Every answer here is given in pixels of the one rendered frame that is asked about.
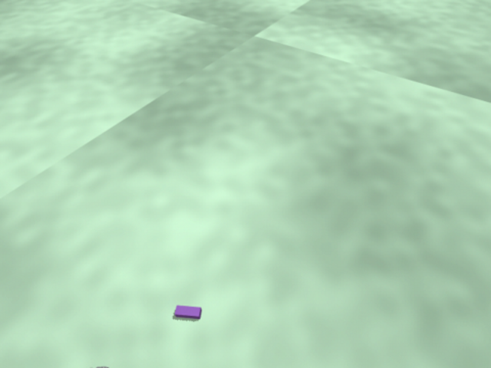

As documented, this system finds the small box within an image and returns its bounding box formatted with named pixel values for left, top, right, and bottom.
left=175, top=305, right=202, bottom=319

